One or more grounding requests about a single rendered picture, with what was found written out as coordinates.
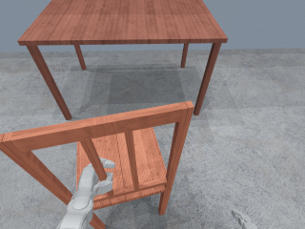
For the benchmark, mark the right robot hand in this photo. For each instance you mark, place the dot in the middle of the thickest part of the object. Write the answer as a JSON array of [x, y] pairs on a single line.
[[243, 220]]

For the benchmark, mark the left robot forearm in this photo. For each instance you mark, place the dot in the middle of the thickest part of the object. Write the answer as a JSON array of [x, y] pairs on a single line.
[[79, 211]]

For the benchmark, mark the chair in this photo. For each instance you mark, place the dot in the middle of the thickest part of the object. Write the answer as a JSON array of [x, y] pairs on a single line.
[[127, 139]]

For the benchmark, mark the left robot hand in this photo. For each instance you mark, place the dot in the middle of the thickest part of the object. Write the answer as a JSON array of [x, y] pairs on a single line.
[[89, 179]]

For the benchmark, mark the table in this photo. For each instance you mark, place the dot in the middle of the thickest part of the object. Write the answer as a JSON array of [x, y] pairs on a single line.
[[123, 22]]

